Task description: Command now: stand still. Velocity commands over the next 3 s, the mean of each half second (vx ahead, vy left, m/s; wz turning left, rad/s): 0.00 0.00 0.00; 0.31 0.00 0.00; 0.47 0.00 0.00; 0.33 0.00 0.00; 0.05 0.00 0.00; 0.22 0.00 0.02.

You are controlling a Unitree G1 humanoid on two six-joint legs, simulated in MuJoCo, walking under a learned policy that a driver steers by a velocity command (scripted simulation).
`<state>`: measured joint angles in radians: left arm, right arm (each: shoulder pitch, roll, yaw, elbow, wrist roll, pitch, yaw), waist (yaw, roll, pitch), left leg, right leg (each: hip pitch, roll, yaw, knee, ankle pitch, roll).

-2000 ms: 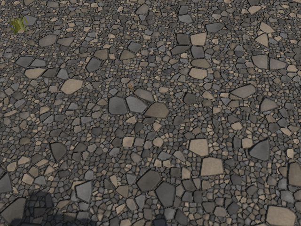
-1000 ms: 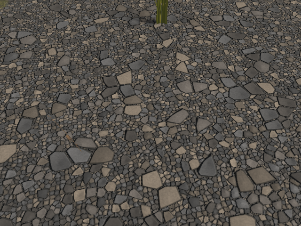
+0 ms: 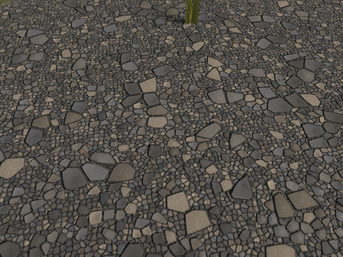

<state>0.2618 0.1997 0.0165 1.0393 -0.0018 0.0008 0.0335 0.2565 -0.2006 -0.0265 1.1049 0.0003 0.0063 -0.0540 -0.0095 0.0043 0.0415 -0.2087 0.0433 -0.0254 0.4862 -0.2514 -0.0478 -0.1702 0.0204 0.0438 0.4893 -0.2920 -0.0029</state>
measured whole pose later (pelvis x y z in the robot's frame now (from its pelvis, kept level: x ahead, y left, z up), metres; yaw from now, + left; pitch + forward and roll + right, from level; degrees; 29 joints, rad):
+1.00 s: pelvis +0.14 +0.04 +0.00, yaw +0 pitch +2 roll +0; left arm 0.11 0.25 0.05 0.93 -0.03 -0.10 -0.02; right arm 0.55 -0.16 0.00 1.08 0.00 -0.08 -0.01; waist -0.07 -0.02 0.00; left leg 0.07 -0.02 0.02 0.20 -0.30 0.04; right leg -0.65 -0.07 -0.03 0.87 -0.11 -0.04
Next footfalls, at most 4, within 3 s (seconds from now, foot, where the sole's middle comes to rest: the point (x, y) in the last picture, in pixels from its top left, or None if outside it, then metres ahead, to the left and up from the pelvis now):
1.18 right None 0.43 -0.09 -0.77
1.72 left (143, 203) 0.74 0.15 -0.77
2.12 right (197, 195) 0.78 -0.08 -0.77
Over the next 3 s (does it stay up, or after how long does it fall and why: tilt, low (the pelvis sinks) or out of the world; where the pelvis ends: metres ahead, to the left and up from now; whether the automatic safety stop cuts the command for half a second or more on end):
stays up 0.81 -0.01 0.00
